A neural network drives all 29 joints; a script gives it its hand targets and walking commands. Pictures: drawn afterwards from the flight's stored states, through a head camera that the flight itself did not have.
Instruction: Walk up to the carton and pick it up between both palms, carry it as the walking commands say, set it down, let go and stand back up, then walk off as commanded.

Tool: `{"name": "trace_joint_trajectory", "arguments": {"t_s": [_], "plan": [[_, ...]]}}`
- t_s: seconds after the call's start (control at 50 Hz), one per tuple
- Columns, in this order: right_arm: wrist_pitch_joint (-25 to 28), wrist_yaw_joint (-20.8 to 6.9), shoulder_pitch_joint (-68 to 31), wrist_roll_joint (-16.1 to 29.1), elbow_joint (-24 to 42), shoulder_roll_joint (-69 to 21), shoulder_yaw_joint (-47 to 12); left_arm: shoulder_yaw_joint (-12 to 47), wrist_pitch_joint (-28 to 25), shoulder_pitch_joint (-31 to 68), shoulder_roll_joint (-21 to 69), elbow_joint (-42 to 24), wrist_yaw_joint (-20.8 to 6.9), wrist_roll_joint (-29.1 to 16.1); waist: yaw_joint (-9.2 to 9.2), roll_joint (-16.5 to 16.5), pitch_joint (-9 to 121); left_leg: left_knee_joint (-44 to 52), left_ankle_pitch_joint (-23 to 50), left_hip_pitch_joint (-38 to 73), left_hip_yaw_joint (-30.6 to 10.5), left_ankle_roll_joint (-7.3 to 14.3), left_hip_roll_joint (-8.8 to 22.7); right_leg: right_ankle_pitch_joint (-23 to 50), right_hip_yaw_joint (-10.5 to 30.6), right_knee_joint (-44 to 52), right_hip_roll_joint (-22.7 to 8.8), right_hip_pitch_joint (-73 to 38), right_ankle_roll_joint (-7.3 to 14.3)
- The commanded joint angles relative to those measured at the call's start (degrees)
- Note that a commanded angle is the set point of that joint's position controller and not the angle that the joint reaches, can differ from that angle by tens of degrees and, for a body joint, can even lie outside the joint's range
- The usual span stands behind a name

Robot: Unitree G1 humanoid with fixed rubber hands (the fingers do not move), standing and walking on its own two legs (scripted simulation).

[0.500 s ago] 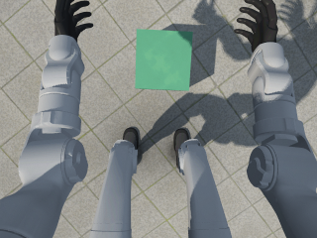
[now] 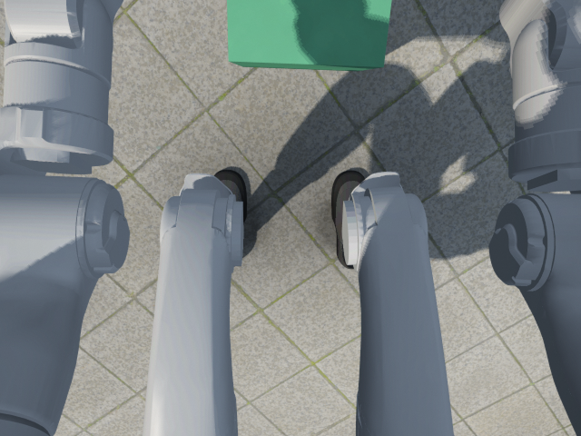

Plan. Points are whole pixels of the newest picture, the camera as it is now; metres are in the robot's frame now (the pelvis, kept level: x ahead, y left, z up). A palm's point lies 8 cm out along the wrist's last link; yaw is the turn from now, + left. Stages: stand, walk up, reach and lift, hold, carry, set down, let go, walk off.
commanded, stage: reach and lift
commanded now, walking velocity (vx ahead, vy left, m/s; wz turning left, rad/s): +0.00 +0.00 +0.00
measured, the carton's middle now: out of the picture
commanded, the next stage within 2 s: none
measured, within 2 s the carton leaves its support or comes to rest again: neither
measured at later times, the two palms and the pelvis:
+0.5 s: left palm out of the picture +0.55 +0.17 -0.29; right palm out of the picture +0.54 -0.20 -0.29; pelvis +0.00 +0.00 -0.11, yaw +0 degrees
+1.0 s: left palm out of the picture +0.55 +0.17 -0.33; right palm out of the picture +0.54 -0.19 -0.33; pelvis +0.01 +0.00 -0.14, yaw +0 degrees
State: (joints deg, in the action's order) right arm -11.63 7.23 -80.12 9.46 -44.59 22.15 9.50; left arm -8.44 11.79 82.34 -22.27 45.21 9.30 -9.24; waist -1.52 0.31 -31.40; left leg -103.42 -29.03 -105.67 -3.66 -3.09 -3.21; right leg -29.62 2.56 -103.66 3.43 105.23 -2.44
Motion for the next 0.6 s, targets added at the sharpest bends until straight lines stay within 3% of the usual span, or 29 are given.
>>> {"name": "trace_joint_trajectory", "arguments": {"t_s": [0.0,0.02,0.06,0.08,0.12,0.14,0.16,0.18,0.2,0.24,0.26,0.3,0.34,0.38,0.4,0.42,0.44,0.46,0.48,0.5,0.52,0.56,0.58], "plan": [[0.81,1.56,-19.49,2.19,13.45,9.26,1.31,0.78,0.02,17.03,-8.8,-10.7,1.39,-2.81,-0.84,0.57,128.41,1.6,22.08,41.12,7.73,0.57,-0.87,25.92,-7.52,2.87,0.4,-42.49,-0.32],[1.87,1.86,-19.76,0.97,15.93,11.79,3.43,-0.07,-0.67,19.67,-8.69,-14.1,1.74,-2.33,-2.16,1.23,128.13,0.52,24.56,39.56,7.94,0.24,-0.81,28.74,-7.87,0.89,0.75,-40.21,0.02],[2.28,1.73,-19.46,1.53,9.72,9.83,1.12,0.18,-1.63,16.43,-8.52,-6.69,1.31,-1.61,0.21,-0.03,120.8,-1.44,22.46,35.19,8.24,1.05,-0.05,25.66,-6.61,-0.92,0.46,-36.87,-0.13],[2.93,1.73,-18.79,1.24,9.45,9.61,0.56,2.15,-1.86,15.77,-5.6,-6.1,0.87,-2.94,-0.76,-0.3,117.75,-1.71,22.59,32.08,8.52,0.66,-0.06,26.2,-6.72,-1.46,0.42,-36.19,0.08],[3.2,1.57,-17.3,0.77,6.8,9.2,1.13,0.19,-2.57,15.89,-7.97,-5.74,1.04,-1.63,0.22,-1.15,119.81,-3.26,23.36,33.44,7.74,0.79,-0.17,25.96,-6.98,-3.65,0.19,-34.9,-0.49],[3.51,1.59,-16.19,0.95,6.72,10.72,1.31,-0.17,-3.02,16.91,-8.13,-6.93,1.13,-1.87,-0.51,-0.5,121.31,-4.19,22.91,34.27,8.36,0.31,-0.01,25.78,-7.14,-4.11,0.09,-36.11,-0.33],[3.69,1.6,-15.65,1.49,3.75,7.83,0.17,-0.33,-3.68,17.41,-9.16,-5.29,1.02,-1.77,0.31,-0.38,117.44,-4.6,20.91,31.26,8.27,0.69,0.24,24.41,-6.24,-3.94,-0.04,-34.24,-0.3],[4.01,1.6,-18.26,1.05,3.76,9.92,0.09,-0.43,-3.72,17.74,-8.48,-1.52,0.86,-1.89,-0.25,-2.0,114.65,-5.64,19.13,26.44,8.68,0.72,0.31,23.69,-6.11,-4.93,-0.18,-34.17,-0.26],[4.29,1.43,-18.21,1.02,4.77,9.77,0.06,-0.03,-4.19,19.28,-7.71,-6.68,0.72,-2.59,-0.78,-0.97,115.82,-6.2,20.47,29.05,8.25,0.55,0.14,23.99,-5.78,-5.28,-0.61,-33.64,0.19],[5.03,1.07,-18.02,1.64,-2.4,8.35,-0.48,0.7,-4.98,18.44,-7.78,0.99,0.14,-2.39,0.09,0.26,106.93,-6.16,16.34,25.86,7.97,0.57,0.26,18.64,-6.58,-6.21,-0.88,-28.11,-0.12],[5.09,0.92,-19.58,2.36,-0.89,7.68,-1.26,1.03,-5.26,20.15,-7.47,-0.47,-0.03,-3.06,-0.28,-0.63,105.61,-6.49,15.41,25.6,7.85,0.95,0.53,17.17,-6.27,-5.45,-0.83,-26.42,-0.01],[6.23,0.53,-20.48,2.58,-1.9,8.74,-0.84,1.8,-6.21,21.92,-8.09,-1.65,0.06,-2.6,-0.63,1.04,105.82,-7.67,15.99,24.92,7.04,0.75,0.85,18.64,-5.92,-7.74,-0.93,-25.73,0.42],[6.78,0.45,-21.91,2.54,-8.1,9.69,-1.18,2.23,-6.63,21.7,-7.21,7.11,-0.14,-2.82,-0.87,0.9,99.37,-9.03,13.39,24.1,6.97,0.71,0.68,14.35,-6.47,-8.49,-1.86,-20.57,0.23],[7.43,-0.31,-22.39,3.32,-10.63,8.9,-2.82,2.91,-6.83,20.34,-5.9,11.82,-0.61,-3.26,-0.06,0.85,92.66,-9.2,11.54,20.41,6.52,0.94,0.81,11.61,-6.15,-9.24,-1.78,-17.58,0.2],[7.88,-0.41,-23.33,2.58,-9.91,9.17,-1.64,3.18,-7.48,22.17,-6.78,9.11,-0.8,-3.17,-1.33,0.48,94.59,-10.02,12.67,21.13,6.16,1.1,0.43,13.62,-6.17,-9.67,-1.75,-18.3,-0.06],[8.52,-0.68,-25.29,3.85,-7.93,8.83,-3.76,3.26,-7.96,23.21,-7.17,8.94,-1.19,-4.23,-0.71,-0.36,93.26,-10.52,12.19,18.98,6.54,0.94,0.98,13.74,-5.22,-9.68,-2.07,-19.65,-0.13],[8.81,-0.76,-24.16,3.74,-10.49,8.65,-3.41,2.98,-8.35,21.85,-7.19,11.84,-1.09,-3.6,-0.28,-0.93,92.53,-11.24,12.99,18.33,6.39,0.86,1.01,14.56,-5.68,-10.73,-1.86,-18.91,-0.45],[9.19,-0.73,-23.42,3.32,-13.39,9.18,-2.83,3.84,-8.57,22.03,-6.41,14.5,-1.11,-3.95,-1.11,0.03,89.56,-12.09,12.38,16.74,6.34,0.58,1.09,13.44,-5.78,-11.21,-2.07,-16.48,-0.46],[9.53,-1.19,-24.05,4.47,-12.23,8.43,-3.88,3.22,-9.21,22.61,-6.81,12.93,-1.41,-3.83,0.64,0.31,90.29,-12.29,14.5,18.06,6.16,0.54,0.99,14.76,-5.31,-11.48,-2.08,-15.34,-0.62],[9.96,-1.0,-23.25,3.28,-13.14,9.7,-2.84,3.62,-9.62,22.75,-6.47,13.52,-1.39,-3.85,-1.02,0.0,89.26,-13.0,15.17,17.07,5.62,0.48,0.74,14.97,-5.31,-12.33,-1.94,-14.35,-0.8],[9.77,-1.27,-23.95,4.78,-14.18,7.08,-4.6,4.21,-9.67,22.14,-7.03,15.17,-1.37,-3.92,0.42,0.38,90.06,-13.64,15.07,17.73,5.53,0.64,0.74,15.78,-5.42,-13.27,-2.56,-15.65,-0.72],[10.32,-1.04,-24.1,3.94,-15.51,7.45,-4.16,3.12,-10.69,23.57,-9.08,13.51,-1.36,-3.14,1.32,0.24,86.3,-13.87,14.53,14.59,5.44,0.34,0.66,15.32,-5.1,-13.99,-2.19,-13.87,-0.87],[10.85,-1.19,-23.62,4.38,-13.67,6.93,-4.4,4.02,-11.25,24.3,-8.46,11.38,-1.62,-4.08,0.27,0.29,86.95,-13.98,15.7,14.63,5.14,0.48,0.81,16.72,-4.66,-14.28,-1.8,-14.98,-0.54]]}}
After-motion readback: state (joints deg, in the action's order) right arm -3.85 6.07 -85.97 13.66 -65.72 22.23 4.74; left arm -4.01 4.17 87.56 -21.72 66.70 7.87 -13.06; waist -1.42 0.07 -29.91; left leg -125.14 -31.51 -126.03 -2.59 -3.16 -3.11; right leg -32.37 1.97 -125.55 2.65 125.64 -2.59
